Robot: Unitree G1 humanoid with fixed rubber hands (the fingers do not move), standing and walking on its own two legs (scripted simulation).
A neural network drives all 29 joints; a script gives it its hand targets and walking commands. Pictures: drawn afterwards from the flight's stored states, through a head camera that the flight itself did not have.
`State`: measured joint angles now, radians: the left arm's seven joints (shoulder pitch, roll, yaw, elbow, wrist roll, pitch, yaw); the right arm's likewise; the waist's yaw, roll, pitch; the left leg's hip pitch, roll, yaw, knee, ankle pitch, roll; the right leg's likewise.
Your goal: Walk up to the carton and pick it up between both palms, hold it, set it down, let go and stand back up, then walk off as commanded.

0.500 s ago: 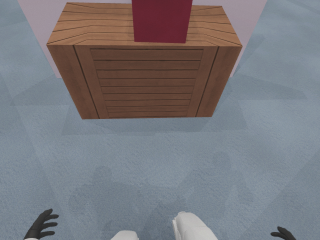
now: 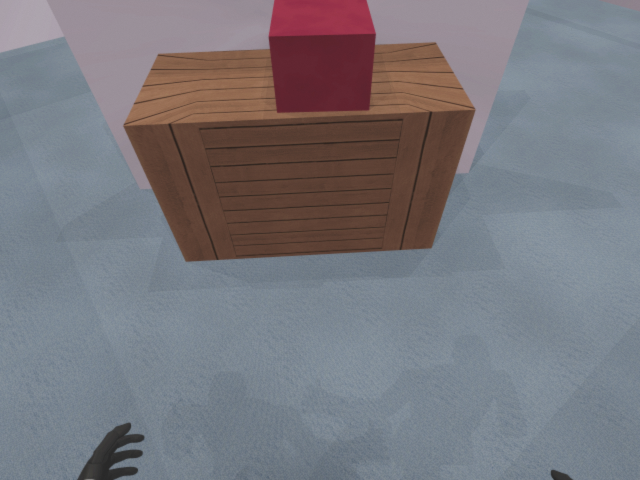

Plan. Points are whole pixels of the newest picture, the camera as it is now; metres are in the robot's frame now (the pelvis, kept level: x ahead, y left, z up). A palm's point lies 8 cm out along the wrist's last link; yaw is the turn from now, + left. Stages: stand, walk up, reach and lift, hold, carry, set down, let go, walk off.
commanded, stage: walk off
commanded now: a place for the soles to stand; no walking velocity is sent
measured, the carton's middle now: (321, 53) +1.22 +0.02 -0.03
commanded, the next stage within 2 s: stand in 0.32 s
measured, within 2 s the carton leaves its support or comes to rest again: neither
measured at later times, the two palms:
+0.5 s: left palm out of the picture +0.13 +0.30 -0.10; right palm out of the picture +0.13 -0.30 -0.10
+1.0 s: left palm out of the picture +0.13 +0.31 -0.10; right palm out of the picture +0.11 -0.31 -0.10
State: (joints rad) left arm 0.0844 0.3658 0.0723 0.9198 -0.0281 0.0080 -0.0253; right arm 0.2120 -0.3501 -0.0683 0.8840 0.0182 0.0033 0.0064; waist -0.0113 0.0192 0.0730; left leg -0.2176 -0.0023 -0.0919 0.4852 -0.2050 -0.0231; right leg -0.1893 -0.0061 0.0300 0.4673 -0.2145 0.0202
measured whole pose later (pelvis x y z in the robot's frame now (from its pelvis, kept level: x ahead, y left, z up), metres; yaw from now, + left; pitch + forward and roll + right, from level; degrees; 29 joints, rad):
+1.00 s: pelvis +0.04 +0.00 +0.01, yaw -1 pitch -4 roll +0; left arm 0.08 0.36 0.03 1.13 -0.02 -0.01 0.01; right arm 0.09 -0.36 -0.04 1.12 0.02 -0.01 -0.02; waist 0.00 0.00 0.07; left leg -0.08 0.00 -0.07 0.33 -0.18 -0.02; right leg -0.07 -0.01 0.05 0.33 -0.19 0.03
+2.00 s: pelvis +0.04 +0.00 +0.01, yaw -2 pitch -3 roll +0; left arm 0.12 0.36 0.03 1.10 -0.01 -0.02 0.02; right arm 0.12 -0.35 -0.04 1.11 0.01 -0.02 -0.02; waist 0.00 0.00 0.07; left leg -0.08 0.01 -0.05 0.32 -0.18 -0.03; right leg -0.08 -0.01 0.06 0.33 -0.19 0.02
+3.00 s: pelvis +0.04 -0.01 +0.01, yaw -2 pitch -4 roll +0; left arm 0.14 0.35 0.03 1.09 -0.01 -0.01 0.02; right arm 0.15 -0.35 -0.04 1.10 0.01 -0.01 -0.02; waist 0.00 0.00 0.08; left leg -0.07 0.02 -0.05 0.31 -0.18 -0.04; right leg -0.08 0.00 0.06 0.33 -0.19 0.01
